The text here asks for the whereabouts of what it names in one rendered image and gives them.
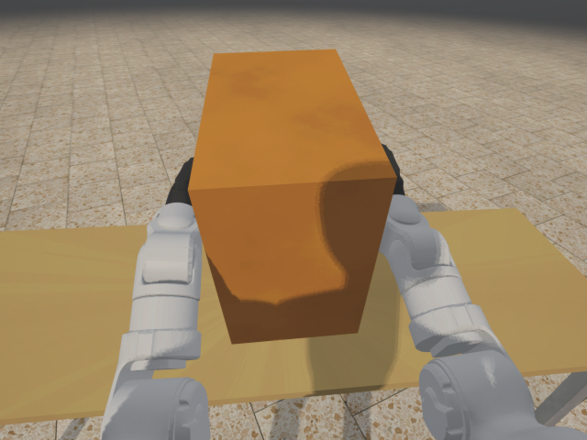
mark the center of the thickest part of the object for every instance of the robot right upper arm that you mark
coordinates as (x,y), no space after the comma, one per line
(481,396)

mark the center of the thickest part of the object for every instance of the table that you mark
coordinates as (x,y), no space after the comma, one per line
(66,300)

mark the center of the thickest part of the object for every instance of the carton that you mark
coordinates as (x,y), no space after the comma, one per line
(291,189)

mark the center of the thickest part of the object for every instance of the right robot forearm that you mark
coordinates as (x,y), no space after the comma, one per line
(443,319)

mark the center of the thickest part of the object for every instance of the left robot forearm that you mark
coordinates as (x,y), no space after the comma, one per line
(163,324)

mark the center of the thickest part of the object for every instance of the robot right hand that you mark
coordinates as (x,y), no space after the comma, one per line
(399,186)

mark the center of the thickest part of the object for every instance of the robot left upper arm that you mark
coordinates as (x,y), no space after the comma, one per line
(158,409)

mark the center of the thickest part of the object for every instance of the robot left hand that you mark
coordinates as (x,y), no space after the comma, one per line
(179,191)

